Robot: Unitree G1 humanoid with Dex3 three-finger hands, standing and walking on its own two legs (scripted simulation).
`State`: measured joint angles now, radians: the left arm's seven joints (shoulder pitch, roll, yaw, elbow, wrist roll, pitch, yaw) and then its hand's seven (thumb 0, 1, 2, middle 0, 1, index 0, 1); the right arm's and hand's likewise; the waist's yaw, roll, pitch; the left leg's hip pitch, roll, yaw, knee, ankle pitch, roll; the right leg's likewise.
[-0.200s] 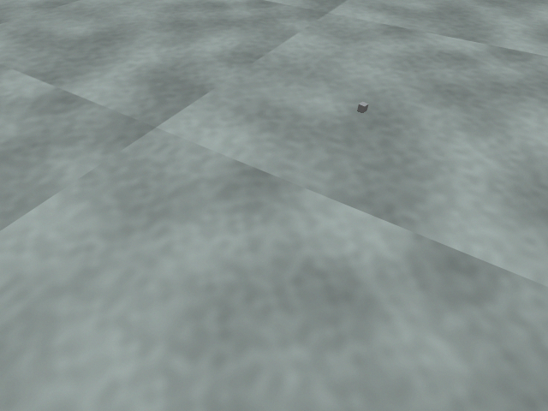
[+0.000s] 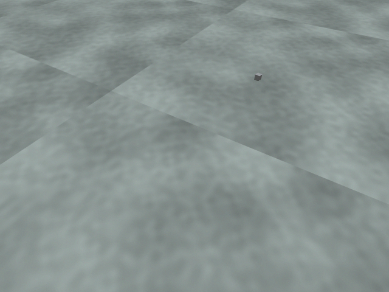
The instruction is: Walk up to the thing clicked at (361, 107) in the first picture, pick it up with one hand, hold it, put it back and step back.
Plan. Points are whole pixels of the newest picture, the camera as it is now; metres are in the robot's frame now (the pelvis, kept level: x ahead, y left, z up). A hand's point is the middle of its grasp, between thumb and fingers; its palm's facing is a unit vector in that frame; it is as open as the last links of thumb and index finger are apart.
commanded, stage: stand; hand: left
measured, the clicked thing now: (258, 76) +2.20 -0.62 -0.76
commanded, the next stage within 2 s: walk up in 0.92 s
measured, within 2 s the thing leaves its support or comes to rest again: neither
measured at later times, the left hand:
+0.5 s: hand out of the picture +0.08 +0.25 -0.16, palm faces -0.04 -0.94 -0.34, open 7.4 cm
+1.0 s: hand out of the picture +0.08 +0.26 -0.15, palm faces -0.11 -0.94 -0.32, open 7.4 cm
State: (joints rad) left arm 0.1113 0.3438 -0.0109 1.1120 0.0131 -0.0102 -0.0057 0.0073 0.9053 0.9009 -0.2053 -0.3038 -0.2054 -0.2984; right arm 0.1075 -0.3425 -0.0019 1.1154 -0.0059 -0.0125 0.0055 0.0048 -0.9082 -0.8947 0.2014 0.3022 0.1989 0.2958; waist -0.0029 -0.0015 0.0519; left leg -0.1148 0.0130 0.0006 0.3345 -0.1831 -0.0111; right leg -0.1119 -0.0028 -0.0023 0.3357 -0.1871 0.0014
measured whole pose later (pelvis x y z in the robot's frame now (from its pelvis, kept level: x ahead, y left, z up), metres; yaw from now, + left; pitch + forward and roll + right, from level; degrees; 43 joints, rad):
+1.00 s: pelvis +0.01 +0.00 +0.00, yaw -5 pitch +0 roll +1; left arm 0.20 0.36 0.02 1.06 0.02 0.00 -0.06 0.01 0.90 0.90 -0.21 -0.30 -0.21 -0.30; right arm 0.12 -0.37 -0.05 1.03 -0.03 -0.03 0.07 0.01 -0.91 -0.89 0.20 0.30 0.20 0.30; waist 0.00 0.00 0.01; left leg -0.16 0.02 0.08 0.43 -0.37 0.03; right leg -0.21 0.00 0.07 0.47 -0.30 -0.01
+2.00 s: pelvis +0.53 -0.12 -0.01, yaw -48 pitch +1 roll +1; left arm 0.18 0.52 0.06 0.91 -0.02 -0.03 -0.03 0.01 0.91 0.90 -0.20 -0.30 -0.20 -0.30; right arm 0.31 -0.47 -0.12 0.83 -0.04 -0.02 0.11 0.01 -0.91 -0.89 0.20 0.30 0.20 0.30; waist -0.14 0.01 0.03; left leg -0.15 0.01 0.22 0.42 -0.29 0.05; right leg -0.63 -0.09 -0.10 0.93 -0.23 -0.01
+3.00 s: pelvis +1.07 -0.31 -0.04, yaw -73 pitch -1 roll -2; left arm 0.26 0.44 0.05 0.87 -0.01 -0.06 0.11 0.00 0.90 0.90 -0.21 -0.30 -0.21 -0.30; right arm 0.27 -0.44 -0.10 0.78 -0.07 0.10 0.08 0.01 -0.91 -0.89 0.20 0.30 0.20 0.30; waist -0.07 0.15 0.08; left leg -0.52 0.01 0.03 1.24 -0.47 -0.06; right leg -0.41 -0.01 -0.13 0.73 -0.30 -0.06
